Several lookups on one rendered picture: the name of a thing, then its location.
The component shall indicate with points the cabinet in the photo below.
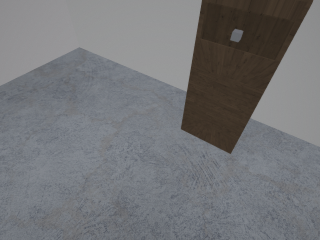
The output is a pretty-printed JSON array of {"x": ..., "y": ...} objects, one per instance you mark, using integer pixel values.
[{"x": 226, "y": 84}]

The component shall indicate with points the drawer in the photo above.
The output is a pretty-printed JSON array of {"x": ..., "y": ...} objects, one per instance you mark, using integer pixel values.
[{"x": 263, "y": 35}]

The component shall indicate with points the handle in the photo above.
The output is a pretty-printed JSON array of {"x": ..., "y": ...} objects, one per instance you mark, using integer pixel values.
[{"x": 236, "y": 35}]

